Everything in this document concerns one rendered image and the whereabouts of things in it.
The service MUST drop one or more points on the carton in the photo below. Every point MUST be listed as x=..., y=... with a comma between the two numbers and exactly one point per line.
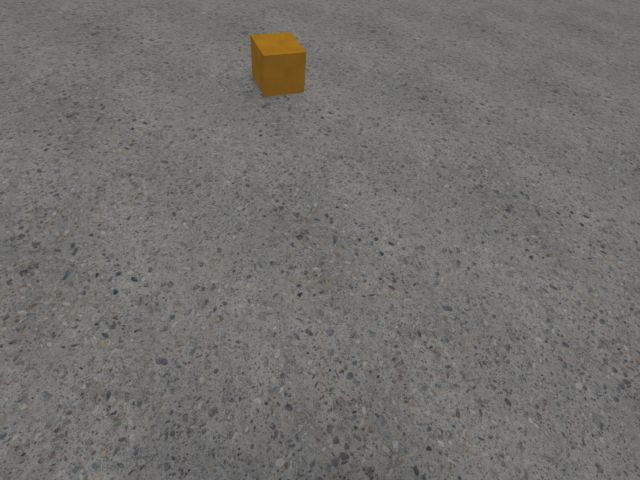
x=278, y=63

